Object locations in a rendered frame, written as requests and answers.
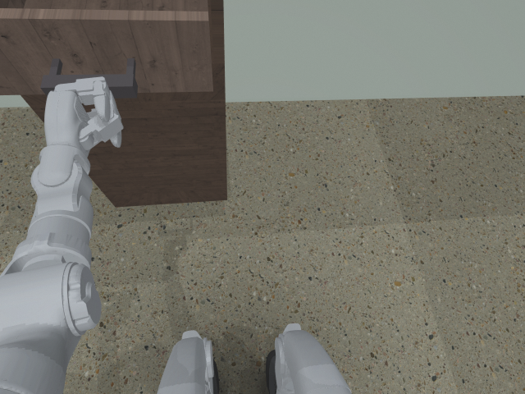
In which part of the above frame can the left robot upper arm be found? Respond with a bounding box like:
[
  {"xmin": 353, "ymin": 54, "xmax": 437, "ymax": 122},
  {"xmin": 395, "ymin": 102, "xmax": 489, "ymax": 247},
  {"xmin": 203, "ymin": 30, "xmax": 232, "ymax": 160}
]
[{"xmin": 0, "ymin": 262, "xmax": 102, "ymax": 394}]

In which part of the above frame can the robot right thigh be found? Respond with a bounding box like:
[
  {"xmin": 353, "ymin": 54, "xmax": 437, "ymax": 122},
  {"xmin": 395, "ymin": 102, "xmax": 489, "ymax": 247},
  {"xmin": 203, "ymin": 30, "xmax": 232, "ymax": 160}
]
[{"xmin": 275, "ymin": 330, "xmax": 352, "ymax": 394}]

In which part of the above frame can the robot right shin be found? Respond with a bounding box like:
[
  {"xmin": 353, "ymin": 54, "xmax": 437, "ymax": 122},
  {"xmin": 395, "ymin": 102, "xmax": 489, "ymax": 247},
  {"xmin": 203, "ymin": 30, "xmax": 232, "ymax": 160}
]
[{"xmin": 275, "ymin": 323, "xmax": 301, "ymax": 394}]

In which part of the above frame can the robot left hand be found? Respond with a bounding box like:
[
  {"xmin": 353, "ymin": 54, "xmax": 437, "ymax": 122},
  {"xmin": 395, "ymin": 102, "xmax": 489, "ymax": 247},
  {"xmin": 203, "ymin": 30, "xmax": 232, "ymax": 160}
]
[{"xmin": 44, "ymin": 76, "xmax": 124, "ymax": 157}]

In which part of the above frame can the drawer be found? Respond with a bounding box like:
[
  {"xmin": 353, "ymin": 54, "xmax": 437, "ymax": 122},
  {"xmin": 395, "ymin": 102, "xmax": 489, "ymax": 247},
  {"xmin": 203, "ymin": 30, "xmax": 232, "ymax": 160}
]
[{"xmin": 0, "ymin": 0, "xmax": 213, "ymax": 95}]

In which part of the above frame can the robot left forearm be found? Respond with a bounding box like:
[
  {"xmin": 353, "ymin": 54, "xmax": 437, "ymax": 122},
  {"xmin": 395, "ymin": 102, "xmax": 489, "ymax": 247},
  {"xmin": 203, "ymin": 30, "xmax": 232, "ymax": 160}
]
[{"xmin": 0, "ymin": 144, "xmax": 94, "ymax": 277}]

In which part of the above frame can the handle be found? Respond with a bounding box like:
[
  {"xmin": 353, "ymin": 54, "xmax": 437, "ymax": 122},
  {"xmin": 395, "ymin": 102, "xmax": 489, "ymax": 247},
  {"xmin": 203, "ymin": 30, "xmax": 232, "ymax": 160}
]
[{"xmin": 40, "ymin": 58, "xmax": 138, "ymax": 99}]

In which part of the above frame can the cabinet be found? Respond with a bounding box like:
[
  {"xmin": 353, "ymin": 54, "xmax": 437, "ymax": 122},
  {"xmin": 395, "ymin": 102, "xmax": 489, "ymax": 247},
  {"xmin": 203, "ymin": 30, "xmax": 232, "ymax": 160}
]
[{"xmin": 21, "ymin": 0, "xmax": 227, "ymax": 207}]

